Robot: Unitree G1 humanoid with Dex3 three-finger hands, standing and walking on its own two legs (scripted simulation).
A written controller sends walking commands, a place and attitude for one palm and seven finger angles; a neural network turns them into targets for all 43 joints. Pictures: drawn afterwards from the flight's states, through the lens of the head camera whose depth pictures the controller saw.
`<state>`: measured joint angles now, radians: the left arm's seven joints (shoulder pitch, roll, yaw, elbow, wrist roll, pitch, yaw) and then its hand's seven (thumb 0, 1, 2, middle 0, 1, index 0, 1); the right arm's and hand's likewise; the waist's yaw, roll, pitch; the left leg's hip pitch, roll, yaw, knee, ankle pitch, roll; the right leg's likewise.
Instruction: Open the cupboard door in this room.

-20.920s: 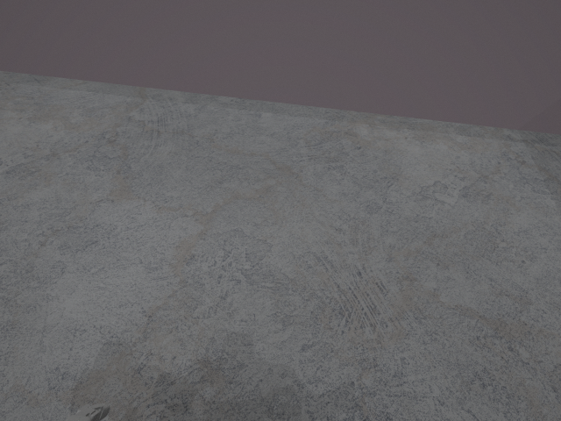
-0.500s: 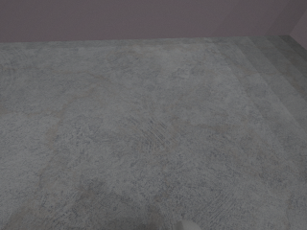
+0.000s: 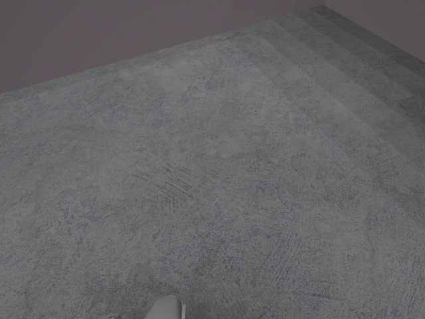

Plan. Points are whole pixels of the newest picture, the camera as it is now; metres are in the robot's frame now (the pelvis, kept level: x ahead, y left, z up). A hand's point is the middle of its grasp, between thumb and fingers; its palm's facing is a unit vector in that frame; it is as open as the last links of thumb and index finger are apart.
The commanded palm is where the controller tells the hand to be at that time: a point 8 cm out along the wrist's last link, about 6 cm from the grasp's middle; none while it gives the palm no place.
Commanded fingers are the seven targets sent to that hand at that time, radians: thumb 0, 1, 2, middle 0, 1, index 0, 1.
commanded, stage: turn or walk to find it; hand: left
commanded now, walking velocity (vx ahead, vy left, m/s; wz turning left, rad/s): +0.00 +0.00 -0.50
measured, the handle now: out of the picture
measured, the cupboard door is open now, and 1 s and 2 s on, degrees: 0 0 0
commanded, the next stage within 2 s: none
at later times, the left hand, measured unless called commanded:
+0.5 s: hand out of the picture +0.11 +0.24 -0.17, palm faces -0.21 -0.95 -0.22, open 7.4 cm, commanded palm none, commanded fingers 0.00 0.90 0.90 -0.20 -0.30 -0.20 -0.30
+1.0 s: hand (162, 312) +0.15 +0.13 -0.16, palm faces -0.47 -0.86 -0.22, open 7.4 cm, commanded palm none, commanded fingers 0.00 0.90 0.90 -0.20 -0.30 -0.20 -0.30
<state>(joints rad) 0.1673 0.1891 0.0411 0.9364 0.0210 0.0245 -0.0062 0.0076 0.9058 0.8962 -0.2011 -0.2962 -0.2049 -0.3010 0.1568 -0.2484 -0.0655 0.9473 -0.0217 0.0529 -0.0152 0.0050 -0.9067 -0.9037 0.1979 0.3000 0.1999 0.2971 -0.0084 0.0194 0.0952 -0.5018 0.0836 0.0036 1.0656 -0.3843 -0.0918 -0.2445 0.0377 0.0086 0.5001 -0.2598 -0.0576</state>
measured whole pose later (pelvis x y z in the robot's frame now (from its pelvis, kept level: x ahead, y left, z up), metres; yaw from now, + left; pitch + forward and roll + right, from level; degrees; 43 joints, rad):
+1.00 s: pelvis -0.02 +0.00 +0.00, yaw -29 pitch +0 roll +1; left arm 0.16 0.20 0.05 0.94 0.02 0.02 -0.01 0.01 0.91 0.90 -0.20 -0.30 -0.21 -0.30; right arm 0.20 -0.24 -0.06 0.95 -0.03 0.04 0.00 0.01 -0.91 -0.90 0.20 0.30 0.20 0.30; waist -0.01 0.01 0.07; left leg -0.43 0.08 0.04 0.91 -0.42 -0.09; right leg -0.25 0.04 0.02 0.49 -0.25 -0.04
